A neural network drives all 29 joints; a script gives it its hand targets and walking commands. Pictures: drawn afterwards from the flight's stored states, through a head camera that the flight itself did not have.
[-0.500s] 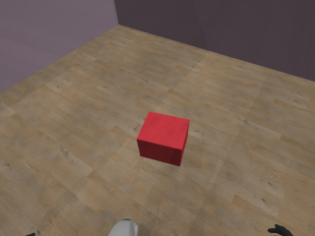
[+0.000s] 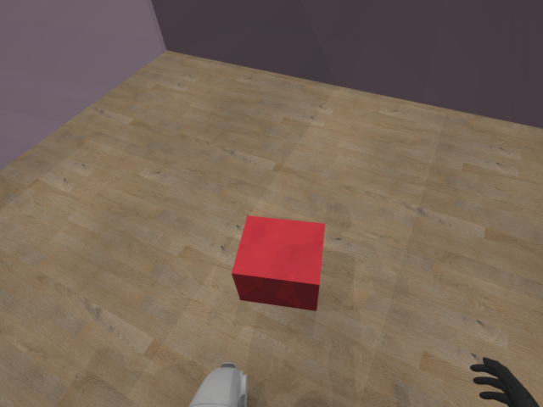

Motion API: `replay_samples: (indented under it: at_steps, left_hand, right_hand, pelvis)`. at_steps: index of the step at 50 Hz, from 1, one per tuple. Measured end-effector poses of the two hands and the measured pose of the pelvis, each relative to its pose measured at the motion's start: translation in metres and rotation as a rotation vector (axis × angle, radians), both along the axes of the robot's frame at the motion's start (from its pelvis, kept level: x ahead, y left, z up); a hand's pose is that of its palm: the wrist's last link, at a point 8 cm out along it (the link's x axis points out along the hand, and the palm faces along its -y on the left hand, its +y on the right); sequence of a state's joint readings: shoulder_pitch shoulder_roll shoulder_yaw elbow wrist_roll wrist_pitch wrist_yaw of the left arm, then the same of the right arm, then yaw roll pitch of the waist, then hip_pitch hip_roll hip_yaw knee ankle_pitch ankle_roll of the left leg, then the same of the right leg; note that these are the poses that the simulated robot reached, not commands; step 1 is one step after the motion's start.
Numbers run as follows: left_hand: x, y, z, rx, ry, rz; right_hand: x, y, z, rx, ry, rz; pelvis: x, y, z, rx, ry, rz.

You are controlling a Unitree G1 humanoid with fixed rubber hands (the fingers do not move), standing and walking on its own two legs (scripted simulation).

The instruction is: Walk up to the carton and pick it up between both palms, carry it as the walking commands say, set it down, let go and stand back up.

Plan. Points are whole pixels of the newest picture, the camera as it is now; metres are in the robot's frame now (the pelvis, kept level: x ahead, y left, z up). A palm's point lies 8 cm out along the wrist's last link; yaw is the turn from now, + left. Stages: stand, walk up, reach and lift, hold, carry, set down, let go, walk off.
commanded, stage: walk up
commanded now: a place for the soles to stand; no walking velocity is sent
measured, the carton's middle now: (281, 262) +0.69 +0.05 -0.62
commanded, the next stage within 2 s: none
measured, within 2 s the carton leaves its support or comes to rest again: neither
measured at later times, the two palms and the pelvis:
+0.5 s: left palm (41, 352) +0.21 +0.40 -0.08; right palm out of the picture +0.11 -0.24 -0.10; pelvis +0.07 +0.09 +0.00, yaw -8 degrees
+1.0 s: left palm (58, 335) +0.24 +0.38 -0.06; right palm out of the picture +0.14 -0.26 -0.07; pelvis +0.09 +0.08 +0.03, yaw -11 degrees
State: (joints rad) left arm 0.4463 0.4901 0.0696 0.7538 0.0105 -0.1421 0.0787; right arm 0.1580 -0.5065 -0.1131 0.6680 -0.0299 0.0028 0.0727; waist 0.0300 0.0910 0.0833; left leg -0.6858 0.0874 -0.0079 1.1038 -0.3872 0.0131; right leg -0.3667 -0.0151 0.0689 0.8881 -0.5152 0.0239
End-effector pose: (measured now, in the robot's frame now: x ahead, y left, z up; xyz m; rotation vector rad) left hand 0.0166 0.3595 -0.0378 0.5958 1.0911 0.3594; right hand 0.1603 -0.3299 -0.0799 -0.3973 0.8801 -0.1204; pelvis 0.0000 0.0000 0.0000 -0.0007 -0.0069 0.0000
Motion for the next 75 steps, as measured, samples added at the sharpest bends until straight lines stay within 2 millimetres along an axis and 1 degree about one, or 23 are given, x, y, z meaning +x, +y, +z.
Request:
replay_samples:
  at_steps: [3, 5, 7, 9, 13, 15, 18, 22, 25, 27, 30, 33, 38, 41, 46, 56, 59, 62, 65, 68, 71, 73, 75]
  left_hand:
    - [0.015, 0.025, -0.001, 0.012, 0.022, -0.016]
    - [0.03, 0.045, -0.007, 0.022, 0.026, -0.032]
    - [0.05, 0.059, -0.013, 0.027, 0.011, -0.039]
    - [0.075, 0.064, -0.017, 0.019, -0.004, -0.065]
    - [0.121, 0.057, -0.022, -0.04, -0.032, -0.142]
    - [0.137, 0.052, -0.025, -0.064, -0.031, -0.173]
    - [0.152, 0.046, -0.03, -0.093, -0.034, -0.191]
    - [0.178, 0.046, -0.036, -0.125, -0.048, -0.201]
    - [0.198, 0.043, -0.038, -0.152, -0.054, -0.201]
    - [0.207, 0.04, -0.038, -0.168, -0.049, -0.21]
    - [0.216, 0.034, -0.036, -0.188, -0.043, -0.219]
    - [0.22, 0.03, -0.033, -0.197, -0.034, -0.216]
    - [0.218, 0.027, -0.031, -0.198, -0.001, -0.211]
    - [0.217, 0.024, -0.029, -0.196, 0.013, -0.208]
    - [0.218, 0.02, -0.026, -0.195, 0.033, -0.21]
    - [0.229, 0.011, -0.019, -0.191, 0.041, -0.222]
    - [0.235, 0.009, -0.016, -0.193, 0.022, -0.231]
    - [0.232, 0.02, -0.012, -0.182, -0.004, -0.219]
    - [0.222, 0.042, -0.009, -0.157, 0.005, -0.185]
    - [0.219, 0.067, -0.01, -0.141, 0.015, -0.157]
    - [0.228, 0.088, -0.019, -0.132, 0.029, -0.154]
    - [0.241, 0.091, -0.025, -0.132, 0.028, -0.164]
    - [0.258, 0.087, -0.027, -0.148, 0.02, -0.187]
  right_hand:
    - [0.028, 0.026, 0.004, 0.01, -0.041, 0.026]
    - [0.04, 0.041, 0.004, -0.006, -0.067, 0.04]
    - [0.038, 0.05, 0.0, -0.014, -0.067, 0.028]
    - [0.028, 0.058, -0.003, -0.003, -0.044, -0.009]
    - [-0.004, 0.066, -0.008, -0.004, 0.036, -0.082]
    - [-0.021, 0.066, -0.011, -0.004, 0.079, -0.123]
    - [-0.039, 0.068, -0.017, 0.001, 0.132, -0.196]
    - [-0.049, 0.079, -0.02, 0.003, 0.162, -0.248]
    - [-0.049, 0.088, -0.018, 0.004, 0.171, -0.254]
    - [-0.046, 0.091, -0.015, 0.006, 0.172, -0.26]
    - [-0.036, 0.095, -0.008, 0.016, 0.163, -0.268]
    - [-0.025, 0.094, 0.0, 0.025, 0.146, -0.275]
    - [-0.008, 0.086, 0.01, 0.024, 0.118, -0.283]
    - [-0.004, 0.08, 0.013, 0.026, 0.117, -0.292]
    - [-0.008, 0.075, 0.014, 0.031, 0.141, -0.312]
    - [-0.033, 0.077, 0.004, 0.062, 0.228, -0.354]
    - [-0.037, 0.076, 0.004, 0.072, 0.229, -0.353]
    - [-0.033, 0.071, 0.007, 0.059, 0.212, -0.337]
    - [-0.023, 0.069, 0.012, 0.033, 0.191, -0.323]
    - [-0.01, 0.075, 0.016, 0.017, 0.183, -0.306]
    - [-0.002, 0.082, 0.014, -0.018, 0.173, -0.299]
    - [-0.005, 0.087, 0.012, -0.035, 0.178, -0.308]
    - [-0.01, 0.092, 0.013, -0.036, 0.19, -0.332]
  pelvis:
    - [0.013, 0.021, -0.003, -0.004, -0.001, -0.015]
    - [0.022, 0.037, -0.01, 0.001, -0.012, -0.025]
    - [0.028, 0.05, -0.015, 0.007, -0.028, -0.035]
    - [0.032, 0.057, -0.014, 0.009, -0.034, -0.047]
    - [0.041, 0.067, -0.007, 0.011, -0.029, -0.075]
    - [0.046, 0.07, -0.006, 0.011, -0.027, -0.094]
    - [0.055, 0.075, -0.005, 0.003, -0.024, -0.107]
    - [0.066, 0.086, -0.003, 0.01, -0.035, -0.128]
    - [0.072, 0.09, 0.001, 0.004, -0.04, -0.146]
    - [0.075, 0.091, 0.005, -0.009, -0.042, -0.155]
    - [0.079, 0.09, 0.012, -0.017, -0.038, -0.161]
    - [0.081, 0.088, 0.018, -0.011, -0.036, -0.169]
    - [0.083, 0.084, 0.025, -0.001, -0.035, -0.177]
    - [0.084, 0.083, 0.028, 0.005, -0.04, -0.181]
    - [0.084, 0.081, 0.032, 0.014, -0.041, -0.19]
    - [0.085, 0.077, 0.037, 0.016, -0.048, -0.196]
    - [0.088, 0.077, 0.037, 0.013, -0.042, -0.193]
    - [0.096, 0.08, 0.035, 0.008, -0.032, -0.189]
    - [0.106, 0.088, 0.033, -0.006, -0.03, -0.183]
    - [0.119, 0.097, 0.03, -0.011, -0.036, -0.168]
    - [0.133, 0.109, 0.02, 0.007, -0.051, -0.161]
    - [0.14, 0.114, 0.016, 0.014, -0.057, -0.174]
    - [0.148, 0.116, 0.016, 0.018, -0.06, -0.183]
